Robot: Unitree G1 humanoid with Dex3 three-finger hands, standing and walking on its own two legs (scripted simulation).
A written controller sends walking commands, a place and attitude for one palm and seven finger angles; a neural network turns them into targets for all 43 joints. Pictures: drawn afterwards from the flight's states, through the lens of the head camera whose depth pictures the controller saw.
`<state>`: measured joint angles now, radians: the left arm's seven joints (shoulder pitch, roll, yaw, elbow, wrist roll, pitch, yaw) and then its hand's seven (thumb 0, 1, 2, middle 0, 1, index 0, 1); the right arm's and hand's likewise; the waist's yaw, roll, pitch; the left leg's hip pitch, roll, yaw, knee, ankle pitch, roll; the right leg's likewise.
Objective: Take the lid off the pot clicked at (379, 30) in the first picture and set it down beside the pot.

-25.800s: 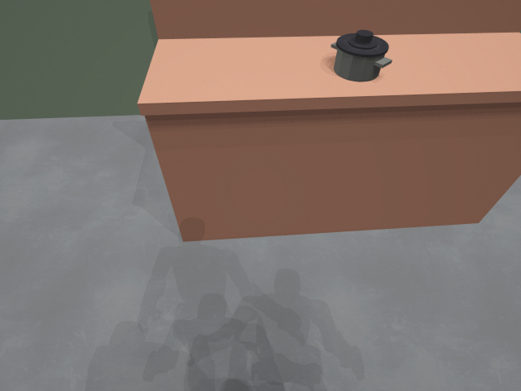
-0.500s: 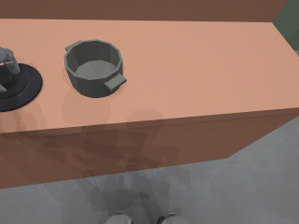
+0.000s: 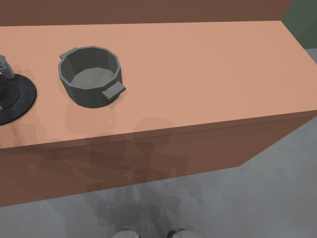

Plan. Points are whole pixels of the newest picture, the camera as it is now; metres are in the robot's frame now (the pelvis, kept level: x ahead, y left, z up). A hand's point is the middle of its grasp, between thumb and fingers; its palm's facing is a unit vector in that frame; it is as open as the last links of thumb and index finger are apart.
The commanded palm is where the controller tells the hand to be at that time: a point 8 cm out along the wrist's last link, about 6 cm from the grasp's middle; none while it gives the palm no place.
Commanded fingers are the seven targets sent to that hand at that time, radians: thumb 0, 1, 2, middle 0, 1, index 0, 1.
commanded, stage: open the fingers wide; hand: left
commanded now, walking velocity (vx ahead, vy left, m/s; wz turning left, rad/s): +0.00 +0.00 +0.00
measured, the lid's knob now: out of the picture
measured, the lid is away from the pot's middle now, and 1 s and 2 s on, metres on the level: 0.23 0.23 0.23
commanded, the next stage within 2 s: raise the empty hand in 0.02 s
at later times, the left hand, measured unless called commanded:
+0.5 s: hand out of the picture +0.44 +0.38 +0.11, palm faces -0.40 -0.16 -0.90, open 11.0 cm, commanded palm +0.46 +0.38 +0.18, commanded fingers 0.00 -0.04 0.70 -0.37 -0.82 -0.37 -0.82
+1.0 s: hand out of the picture +0.45 +0.39 +0.17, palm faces -0.34 -0.14 -0.93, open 11.0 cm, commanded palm +0.47 +0.38 +0.24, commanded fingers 0.00 -0.04 0.70 -0.37 -0.82 -0.37 -0.82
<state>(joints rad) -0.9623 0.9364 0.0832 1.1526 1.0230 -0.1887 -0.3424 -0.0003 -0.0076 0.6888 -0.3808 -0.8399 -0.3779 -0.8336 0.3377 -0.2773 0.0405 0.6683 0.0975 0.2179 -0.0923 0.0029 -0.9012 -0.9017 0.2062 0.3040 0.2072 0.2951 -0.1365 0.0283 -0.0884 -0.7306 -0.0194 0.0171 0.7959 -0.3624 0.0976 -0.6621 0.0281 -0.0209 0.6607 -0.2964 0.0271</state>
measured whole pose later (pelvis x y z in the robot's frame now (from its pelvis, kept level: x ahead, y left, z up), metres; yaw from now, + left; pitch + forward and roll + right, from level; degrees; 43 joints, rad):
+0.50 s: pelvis +0.00 +0.00 +0.00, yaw +0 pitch +15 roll -5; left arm -1.00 0.96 0.05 1.13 1.01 -0.16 -0.40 0.00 -0.02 0.70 -0.38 -0.82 -0.38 -0.82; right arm 0.32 -0.29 0.05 0.67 0.11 0.20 -0.11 0.00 -0.90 -0.90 0.21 0.30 0.21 0.30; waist -0.12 0.03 -0.08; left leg -0.69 -0.02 0.01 0.78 -0.35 0.10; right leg -0.62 0.03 -0.03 0.63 -0.28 0.03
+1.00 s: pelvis +0.00 +0.02 +0.01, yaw +1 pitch +14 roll -5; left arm -1.13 0.95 -0.02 1.13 1.01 -0.10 -0.45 0.00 -0.03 0.70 -0.38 -0.82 -0.38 -0.82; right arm 0.33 -0.29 0.04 0.67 0.11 0.20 -0.09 0.00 -0.90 -0.90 0.21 0.30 0.21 0.29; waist -0.12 0.03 -0.08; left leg -0.63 -0.04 0.01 0.72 -0.33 0.12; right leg -0.54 0.01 -0.02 0.57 -0.26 0.01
